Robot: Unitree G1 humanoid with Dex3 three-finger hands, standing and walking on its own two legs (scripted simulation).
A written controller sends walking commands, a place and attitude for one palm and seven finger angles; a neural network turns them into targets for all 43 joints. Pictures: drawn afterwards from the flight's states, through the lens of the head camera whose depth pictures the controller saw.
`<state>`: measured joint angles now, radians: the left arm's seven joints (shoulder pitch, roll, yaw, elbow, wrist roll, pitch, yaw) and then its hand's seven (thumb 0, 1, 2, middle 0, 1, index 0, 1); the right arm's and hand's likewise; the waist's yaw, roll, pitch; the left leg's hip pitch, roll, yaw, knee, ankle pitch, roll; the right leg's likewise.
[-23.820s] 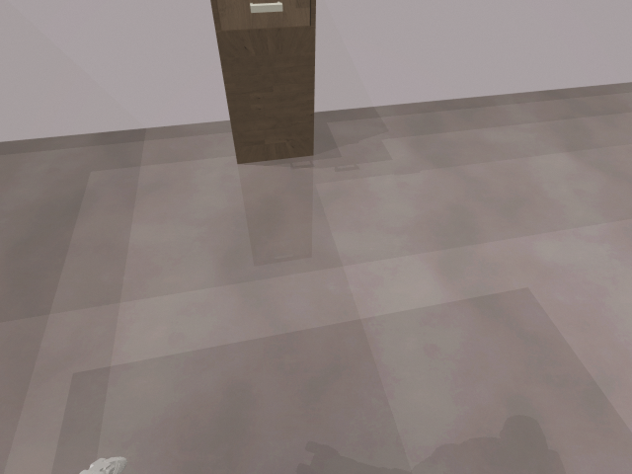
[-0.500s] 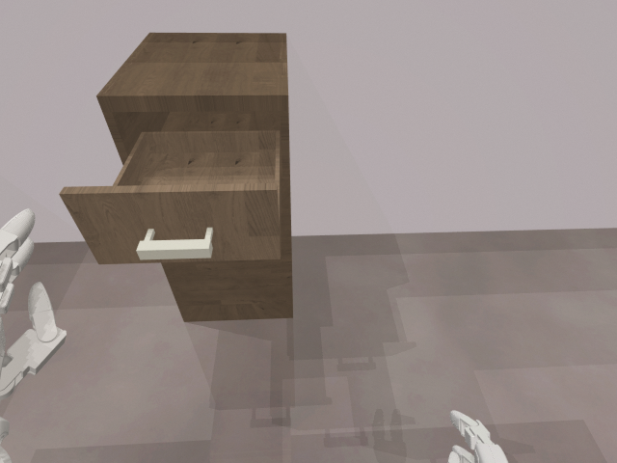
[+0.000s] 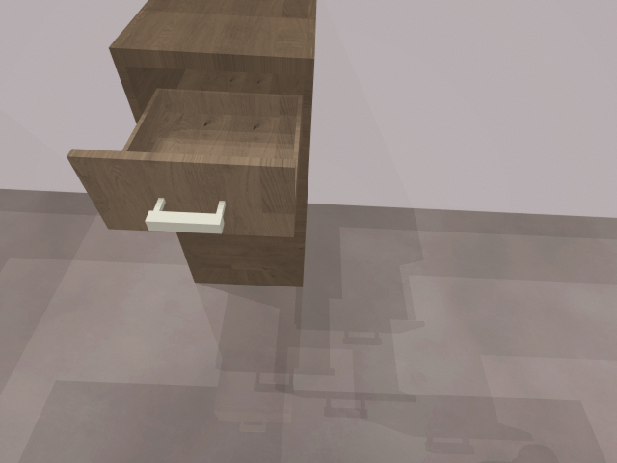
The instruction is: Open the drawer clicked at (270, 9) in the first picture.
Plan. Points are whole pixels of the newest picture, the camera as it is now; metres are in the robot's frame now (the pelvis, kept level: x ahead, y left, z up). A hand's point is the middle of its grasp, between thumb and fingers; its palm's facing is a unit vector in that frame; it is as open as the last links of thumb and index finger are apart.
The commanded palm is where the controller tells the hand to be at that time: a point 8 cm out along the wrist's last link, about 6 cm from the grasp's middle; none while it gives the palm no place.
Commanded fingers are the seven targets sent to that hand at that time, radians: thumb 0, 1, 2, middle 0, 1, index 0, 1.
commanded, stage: let the arm hang, fingers relaxed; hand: left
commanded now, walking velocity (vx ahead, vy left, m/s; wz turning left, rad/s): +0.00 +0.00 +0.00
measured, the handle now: (188, 213) +0.50 +0.24 -0.01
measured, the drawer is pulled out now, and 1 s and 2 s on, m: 0.29 0.29 0.29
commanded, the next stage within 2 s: look to check the result in 0.72 s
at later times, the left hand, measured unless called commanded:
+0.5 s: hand out of the picture -0.01 +0.18 -0.17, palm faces +0.03 -0.98 -0.18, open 7.3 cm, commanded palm none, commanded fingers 0.00 0.90 0.90 -0.20 -0.30 -0.20 -0.30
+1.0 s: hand out of the picture -0.01 +0.18 -0.17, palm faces +0.03 -0.98 -0.19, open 7.3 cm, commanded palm none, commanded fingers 0.00 0.90 0.90 -0.20 -0.30 -0.20 -0.30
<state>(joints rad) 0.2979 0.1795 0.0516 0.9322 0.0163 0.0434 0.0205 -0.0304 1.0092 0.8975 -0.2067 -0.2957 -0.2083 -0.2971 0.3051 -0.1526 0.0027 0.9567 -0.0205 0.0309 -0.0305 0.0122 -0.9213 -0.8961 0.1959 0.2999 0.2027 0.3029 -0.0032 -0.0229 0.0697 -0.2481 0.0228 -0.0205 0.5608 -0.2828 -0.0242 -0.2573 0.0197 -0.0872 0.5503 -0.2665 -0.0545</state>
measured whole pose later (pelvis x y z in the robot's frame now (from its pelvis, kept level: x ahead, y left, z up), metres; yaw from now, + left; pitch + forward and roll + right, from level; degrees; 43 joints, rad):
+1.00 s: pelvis -0.01 +0.02 +0.01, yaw -2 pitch -2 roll +0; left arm 0.28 0.13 0.04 1.14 0.01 0.01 0.03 0.00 0.91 0.90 -0.20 -0.29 -0.20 -0.30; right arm 0.35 -0.11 -0.01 1.10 -0.01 0.01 -0.04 0.01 -0.91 -0.90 0.19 0.30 0.20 0.30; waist -0.01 0.01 0.06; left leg -0.19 0.01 0.02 0.44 -0.21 0.00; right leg -0.22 0.01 -0.05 0.44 -0.19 -0.03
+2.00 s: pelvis +0.02 +0.00 +0.01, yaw -1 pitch -2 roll +0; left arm 0.24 0.14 0.03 1.15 0.01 0.00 0.03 0.00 0.91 0.90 -0.20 -0.29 -0.20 -0.30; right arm 0.28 -0.13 -0.01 1.12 -0.01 0.01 -0.04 0.01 -0.91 -0.90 0.19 0.30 0.20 0.30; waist -0.01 0.02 0.07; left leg -0.13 0.03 0.01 0.39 -0.23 -0.02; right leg -0.15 0.03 -0.06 0.39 -0.21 -0.05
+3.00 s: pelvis +0.02 +0.00 +0.01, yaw -2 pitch -2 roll +0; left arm 0.21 0.17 0.03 1.15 0.01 -0.01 0.03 0.00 0.91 0.90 -0.20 -0.29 -0.20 -0.30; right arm 0.26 -0.16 -0.01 1.12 -0.01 0.01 -0.04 0.01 -0.91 -0.90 0.20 0.30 0.20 0.30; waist -0.01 0.01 0.07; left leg -0.11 0.03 0.01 0.37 -0.22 -0.03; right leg -0.14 0.04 -0.06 0.37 -0.21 -0.05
